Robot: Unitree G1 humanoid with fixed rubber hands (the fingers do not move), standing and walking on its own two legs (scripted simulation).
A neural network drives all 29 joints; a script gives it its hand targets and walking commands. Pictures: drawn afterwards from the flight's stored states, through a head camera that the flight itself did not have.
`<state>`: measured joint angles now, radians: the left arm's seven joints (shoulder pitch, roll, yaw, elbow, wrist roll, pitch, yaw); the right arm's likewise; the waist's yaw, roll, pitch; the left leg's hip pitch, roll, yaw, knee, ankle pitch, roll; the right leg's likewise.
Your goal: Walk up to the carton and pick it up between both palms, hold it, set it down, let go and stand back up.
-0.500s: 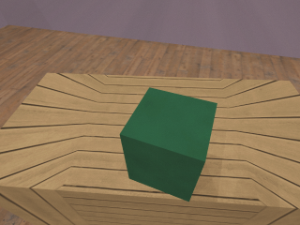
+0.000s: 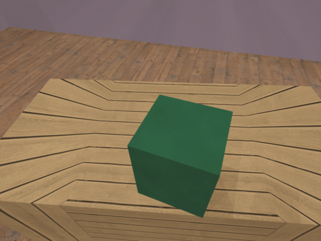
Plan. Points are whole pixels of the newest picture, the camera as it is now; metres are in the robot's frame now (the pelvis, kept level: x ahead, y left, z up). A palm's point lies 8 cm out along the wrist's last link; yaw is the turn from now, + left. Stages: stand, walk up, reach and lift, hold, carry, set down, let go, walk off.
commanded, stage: stand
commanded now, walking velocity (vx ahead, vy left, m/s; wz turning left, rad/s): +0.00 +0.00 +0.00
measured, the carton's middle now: (181, 156) +0.38 -0.03 -0.01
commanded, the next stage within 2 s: none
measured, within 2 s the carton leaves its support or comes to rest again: neither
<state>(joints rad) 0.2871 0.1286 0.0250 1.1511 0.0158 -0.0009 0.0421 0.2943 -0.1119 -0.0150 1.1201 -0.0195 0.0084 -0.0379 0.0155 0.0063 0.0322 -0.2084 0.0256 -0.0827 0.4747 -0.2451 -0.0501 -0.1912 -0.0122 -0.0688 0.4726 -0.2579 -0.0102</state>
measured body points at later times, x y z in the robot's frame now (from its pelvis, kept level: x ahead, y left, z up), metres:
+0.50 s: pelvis +0.01 +0.00 +0.00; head +0.02 +0.00 +0.45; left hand -0.01 +0.21 -0.16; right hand +0.00 -0.21 -0.16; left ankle +0.01 +0.15 -0.74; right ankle +0.00 -0.11 -0.74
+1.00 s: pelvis +0.01 +0.00 +0.00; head +0.03 +0.00 +0.45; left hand -0.01 +0.21 -0.16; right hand +0.00 -0.21 -0.16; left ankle +0.01 +0.15 -0.74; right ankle +0.00 -0.11 -0.74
